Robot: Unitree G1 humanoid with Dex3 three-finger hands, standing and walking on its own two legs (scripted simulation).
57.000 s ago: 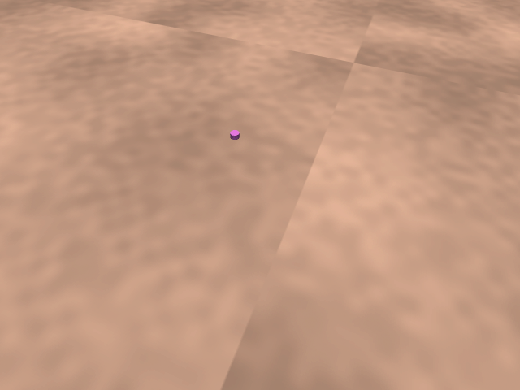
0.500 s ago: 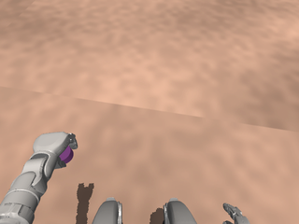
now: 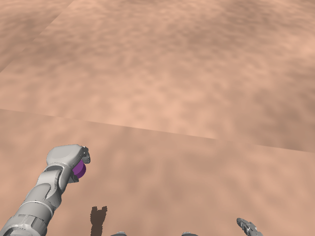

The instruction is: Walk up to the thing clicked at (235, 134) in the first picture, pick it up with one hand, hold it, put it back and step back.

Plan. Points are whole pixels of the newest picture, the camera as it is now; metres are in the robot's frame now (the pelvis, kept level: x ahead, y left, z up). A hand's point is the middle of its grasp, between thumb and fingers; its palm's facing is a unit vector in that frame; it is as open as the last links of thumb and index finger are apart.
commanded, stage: hold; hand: left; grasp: from above
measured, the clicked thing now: (75, 168) +0.33 +0.24 -0.10
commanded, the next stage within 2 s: crouch in 1.78 s
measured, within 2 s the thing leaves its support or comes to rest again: neither
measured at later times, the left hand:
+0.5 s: hand (74, 162) +0.32 +0.22 -0.03, palm faces -0.44 -0.05 -0.90, open 7.6 cm
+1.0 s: hand (76, 161) +0.31 +0.20 -0.01, palm faces -0.44 -0.06 -0.90, open 7.6 cm
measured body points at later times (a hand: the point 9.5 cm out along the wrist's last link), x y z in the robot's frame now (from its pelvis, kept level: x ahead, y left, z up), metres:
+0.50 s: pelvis +0.02 -0.01 +0.02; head +0.04 -0.02 +0.47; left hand +0.34 +0.22 +0.03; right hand +0.15 -0.27 -0.10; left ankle +0.03 +0.12 -0.71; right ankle +0.02 -0.15 -0.71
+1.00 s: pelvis +0.01 -0.01 +0.03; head +0.02 -0.04 +0.48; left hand +0.33 +0.21 +0.05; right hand +0.16 -0.27 -0.09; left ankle +0.03 +0.12 -0.71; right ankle +0.02 -0.15 -0.71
